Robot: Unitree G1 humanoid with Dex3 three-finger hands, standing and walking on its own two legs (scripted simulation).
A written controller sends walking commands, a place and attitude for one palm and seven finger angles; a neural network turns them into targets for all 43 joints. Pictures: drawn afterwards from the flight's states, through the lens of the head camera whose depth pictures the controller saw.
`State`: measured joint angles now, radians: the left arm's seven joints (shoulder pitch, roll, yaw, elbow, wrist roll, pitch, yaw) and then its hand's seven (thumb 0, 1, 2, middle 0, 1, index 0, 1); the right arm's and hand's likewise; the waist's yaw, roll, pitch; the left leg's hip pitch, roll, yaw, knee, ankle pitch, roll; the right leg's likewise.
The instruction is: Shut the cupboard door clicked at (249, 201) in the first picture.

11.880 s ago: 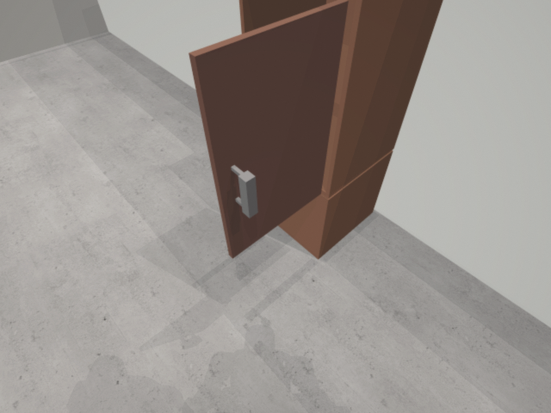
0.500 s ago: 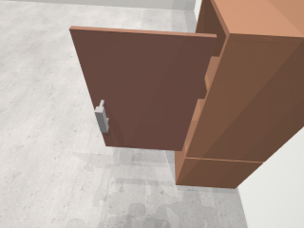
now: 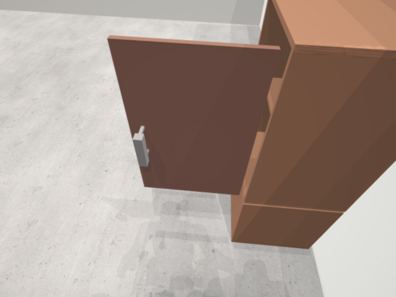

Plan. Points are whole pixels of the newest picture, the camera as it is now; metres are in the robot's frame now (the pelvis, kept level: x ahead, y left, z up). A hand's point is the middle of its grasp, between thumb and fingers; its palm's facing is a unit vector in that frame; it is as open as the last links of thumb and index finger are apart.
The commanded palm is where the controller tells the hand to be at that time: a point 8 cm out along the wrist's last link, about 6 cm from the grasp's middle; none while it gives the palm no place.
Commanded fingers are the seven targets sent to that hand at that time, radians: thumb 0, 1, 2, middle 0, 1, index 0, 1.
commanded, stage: look again from close up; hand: left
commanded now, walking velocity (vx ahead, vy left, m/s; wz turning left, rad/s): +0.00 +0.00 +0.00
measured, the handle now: (143, 145) +0.55 +0.20 -0.07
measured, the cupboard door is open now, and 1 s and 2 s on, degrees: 90 90 90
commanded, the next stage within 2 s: shuffle to correct the standing spot in 0.56 s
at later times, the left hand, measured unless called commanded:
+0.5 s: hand out of the picture +0.07 +0.24 -0.16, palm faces -0.05 -0.96 -0.29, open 7.4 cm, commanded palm none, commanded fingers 0.00 0.90 0.90 -0.20 -0.30 -0.20 -0.30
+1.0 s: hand out of the picture +0.06 +0.19 -0.17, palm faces -0.02 -0.98 -0.20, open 7.4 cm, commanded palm none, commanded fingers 0.00 0.90 0.90 -0.20 -0.30 -0.20 -0.30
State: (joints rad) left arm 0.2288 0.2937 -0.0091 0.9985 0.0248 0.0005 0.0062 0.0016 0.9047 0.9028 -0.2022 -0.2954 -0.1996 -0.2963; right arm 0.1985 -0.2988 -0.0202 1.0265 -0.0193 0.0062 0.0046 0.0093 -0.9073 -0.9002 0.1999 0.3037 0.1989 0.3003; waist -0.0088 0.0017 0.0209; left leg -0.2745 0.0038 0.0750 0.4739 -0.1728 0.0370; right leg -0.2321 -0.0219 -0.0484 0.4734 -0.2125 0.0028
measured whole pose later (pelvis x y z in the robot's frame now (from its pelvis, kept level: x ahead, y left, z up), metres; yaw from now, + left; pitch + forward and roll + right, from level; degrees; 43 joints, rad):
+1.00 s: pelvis +0.07 +0.01 +0.00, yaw -1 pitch -1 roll +0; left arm 0.31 0.19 -0.01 1.11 0.03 -0.01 0.01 0.00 0.91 0.90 -0.20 -0.29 -0.20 -0.30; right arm 0.24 -0.18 0.01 1.16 -0.01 0.00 0.00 0.01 -0.91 -0.90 0.20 0.30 0.20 0.30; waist 0.01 -0.01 0.02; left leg -0.16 -0.02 0.10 0.46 -0.28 0.05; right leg -0.14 -0.05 -0.02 0.47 -0.32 0.03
